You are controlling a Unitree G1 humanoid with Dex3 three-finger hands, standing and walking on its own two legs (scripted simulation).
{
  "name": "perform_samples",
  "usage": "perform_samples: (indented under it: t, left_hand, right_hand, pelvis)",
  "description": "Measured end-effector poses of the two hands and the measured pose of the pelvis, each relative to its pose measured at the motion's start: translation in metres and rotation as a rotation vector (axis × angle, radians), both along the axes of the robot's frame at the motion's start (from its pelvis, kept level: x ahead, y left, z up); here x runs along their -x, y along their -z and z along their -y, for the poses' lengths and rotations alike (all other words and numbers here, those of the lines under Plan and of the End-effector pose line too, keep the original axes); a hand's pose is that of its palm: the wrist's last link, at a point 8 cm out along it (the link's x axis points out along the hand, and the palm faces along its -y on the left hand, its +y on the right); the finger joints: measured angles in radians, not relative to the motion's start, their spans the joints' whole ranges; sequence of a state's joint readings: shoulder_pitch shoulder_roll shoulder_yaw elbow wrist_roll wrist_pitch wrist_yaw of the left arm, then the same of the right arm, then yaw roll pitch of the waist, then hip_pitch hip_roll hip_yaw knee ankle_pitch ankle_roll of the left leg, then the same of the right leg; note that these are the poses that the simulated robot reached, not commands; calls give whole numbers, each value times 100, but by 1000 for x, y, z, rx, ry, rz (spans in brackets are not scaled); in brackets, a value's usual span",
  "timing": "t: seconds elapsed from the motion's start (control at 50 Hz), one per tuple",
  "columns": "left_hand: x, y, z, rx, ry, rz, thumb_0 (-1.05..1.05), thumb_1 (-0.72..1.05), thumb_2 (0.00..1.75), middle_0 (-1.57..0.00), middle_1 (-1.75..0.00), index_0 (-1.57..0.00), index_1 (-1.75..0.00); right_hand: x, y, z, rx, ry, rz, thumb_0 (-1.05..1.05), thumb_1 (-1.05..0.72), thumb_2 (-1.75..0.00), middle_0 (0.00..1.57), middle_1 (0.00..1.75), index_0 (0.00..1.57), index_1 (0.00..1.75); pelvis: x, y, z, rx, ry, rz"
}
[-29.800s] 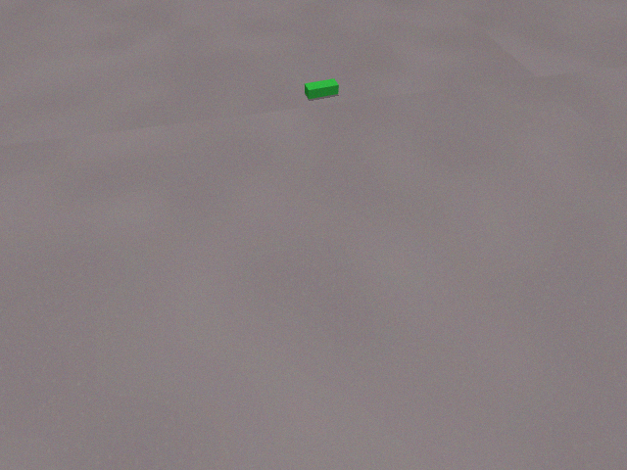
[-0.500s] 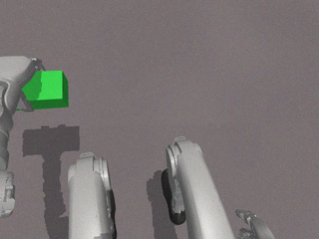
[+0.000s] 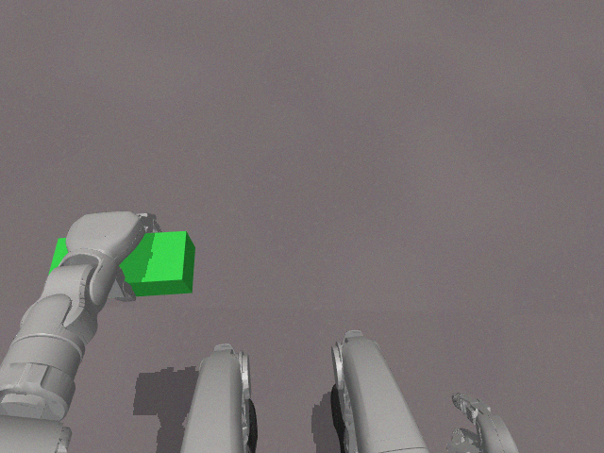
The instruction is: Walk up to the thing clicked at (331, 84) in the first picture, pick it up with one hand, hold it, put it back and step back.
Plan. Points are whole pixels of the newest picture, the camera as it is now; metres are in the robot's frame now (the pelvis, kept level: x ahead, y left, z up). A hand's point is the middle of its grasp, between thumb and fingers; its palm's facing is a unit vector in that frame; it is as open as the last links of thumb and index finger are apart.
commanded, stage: lift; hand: left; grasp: from above
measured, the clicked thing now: (126, 266) +0.40 +0.24 -0.11
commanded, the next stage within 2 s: hold in 0.64 s
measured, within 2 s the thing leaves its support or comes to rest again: neither
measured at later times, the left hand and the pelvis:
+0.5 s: hand (84, 237) +0.38 +0.22 +0.05, palm faces -0.45 -0.04 -0.89, open 10.3 cm; pelvis +0.04 +0.00 +0.13, yaw +0 degrees
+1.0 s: hand (56, 198) +0.39 +0.22 +0.11, palm faces -0.47 -0.03 -0.88, open 10.3 cm; pelvis +0.08 +0.00 +0.17, yaw +0 degrees
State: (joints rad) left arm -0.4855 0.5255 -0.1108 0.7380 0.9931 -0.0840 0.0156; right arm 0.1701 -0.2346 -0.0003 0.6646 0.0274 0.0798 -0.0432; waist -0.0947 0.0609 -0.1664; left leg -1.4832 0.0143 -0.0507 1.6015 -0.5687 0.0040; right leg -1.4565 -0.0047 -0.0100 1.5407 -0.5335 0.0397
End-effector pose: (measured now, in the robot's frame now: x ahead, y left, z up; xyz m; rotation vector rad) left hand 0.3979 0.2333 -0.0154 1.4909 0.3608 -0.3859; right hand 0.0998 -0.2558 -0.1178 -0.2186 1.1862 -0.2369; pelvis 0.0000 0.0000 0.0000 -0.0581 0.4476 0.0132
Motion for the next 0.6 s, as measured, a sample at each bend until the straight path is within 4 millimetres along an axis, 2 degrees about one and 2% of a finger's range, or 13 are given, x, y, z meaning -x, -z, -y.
perform_samples:
  t: [0.14, 0.28, 0.44, 0.6]
  left_hand:
    - [16, -50, 2, -10, -19, 9, 0, -1, 46, -66, -53, -69, -49]
    - [23, -83, 4, -25, -35, -5, 0, -1, 46, -65, -53, -69, -50]
    - [19, -117, 10, -23, -40, 6, 0, 0, 45, -64, -54, -68, -51]
    - [12, -142, 10, -23, -52, -2, 0, 1, 44, -63, -55, -67, -51]
  right_hand:
    - [-1, -52, 4, 8, 21, 45, 0, -90, -90, 20, 30, 21, 30]
    - [-5, -91, 11, 20, 34, 74, 0, -91, -90, 20, 30, 20, 30]
    - [-15, -124, 13, 17, 37, 88, 0, -91, -90, 20, 30, 20, 30]
    - [-28, -145, 9, -3, 40, 98, 0, -91, -90, 20, 30, 20, 30]
  pelvis:
    - [-9, -49, 2, -11, -2, 79]
    - [-22, -86, 3, -20, -1, 135]
    - [-35, -119, 3, -29, 2, 191]
    - [-48, -142, 3, -37, 8, 228]
